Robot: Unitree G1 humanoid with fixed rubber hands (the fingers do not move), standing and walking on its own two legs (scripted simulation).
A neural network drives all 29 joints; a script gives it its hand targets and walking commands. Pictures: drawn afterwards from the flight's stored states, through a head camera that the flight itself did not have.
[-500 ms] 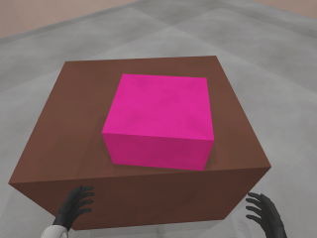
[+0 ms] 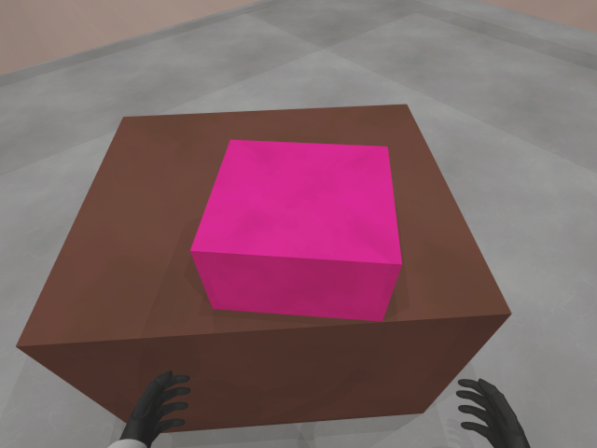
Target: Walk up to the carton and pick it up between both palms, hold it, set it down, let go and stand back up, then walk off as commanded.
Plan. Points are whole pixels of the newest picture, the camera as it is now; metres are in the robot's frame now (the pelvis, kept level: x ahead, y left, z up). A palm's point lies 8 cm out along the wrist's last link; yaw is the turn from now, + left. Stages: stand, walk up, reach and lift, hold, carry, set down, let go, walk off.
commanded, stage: set down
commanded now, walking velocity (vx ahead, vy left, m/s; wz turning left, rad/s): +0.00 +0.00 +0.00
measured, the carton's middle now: (302, 225) +0.51 +0.00 -0.04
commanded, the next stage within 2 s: let go in 0.36 s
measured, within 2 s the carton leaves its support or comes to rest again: neither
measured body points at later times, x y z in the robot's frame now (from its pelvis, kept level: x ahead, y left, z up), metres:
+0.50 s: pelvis +0.00 +0.00 +0.00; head +0.00 +0.00 +0.45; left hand +0.17 +0.21 -0.08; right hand +0.15 -0.25 -0.08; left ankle +0.00 +0.11 -0.74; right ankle +0.00 -0.13 -0.74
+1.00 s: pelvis +0.00 -0.01 +0.00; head -0.01 -0.01 +0.45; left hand +0.16 +0.25 -0.08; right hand +0.12 -0.27 -0.11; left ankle +0.00 +0.11 -0.74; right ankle +0.00 -0.13 -0.74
